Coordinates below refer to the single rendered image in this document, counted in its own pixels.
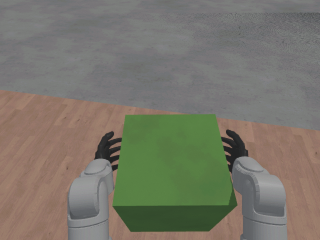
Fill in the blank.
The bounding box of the robot left hand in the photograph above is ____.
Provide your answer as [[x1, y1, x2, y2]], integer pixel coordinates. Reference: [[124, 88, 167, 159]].
[[94, 131, 122, 171]]

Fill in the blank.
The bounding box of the right robot forearm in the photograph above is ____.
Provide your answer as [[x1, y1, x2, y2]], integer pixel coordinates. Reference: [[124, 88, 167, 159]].
[[231, 156, 288, 240]]

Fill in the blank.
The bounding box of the carton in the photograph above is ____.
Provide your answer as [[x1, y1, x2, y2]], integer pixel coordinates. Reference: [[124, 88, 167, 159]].
[[112, 114, 238, 232]]

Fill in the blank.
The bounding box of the robot right hand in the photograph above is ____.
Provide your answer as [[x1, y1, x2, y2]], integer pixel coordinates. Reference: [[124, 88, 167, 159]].
[[221, 129, 249, 173]]

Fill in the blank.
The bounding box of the left robot forearm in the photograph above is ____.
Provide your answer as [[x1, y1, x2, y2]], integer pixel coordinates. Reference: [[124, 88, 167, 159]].
[[67, 158, 115, 240]]

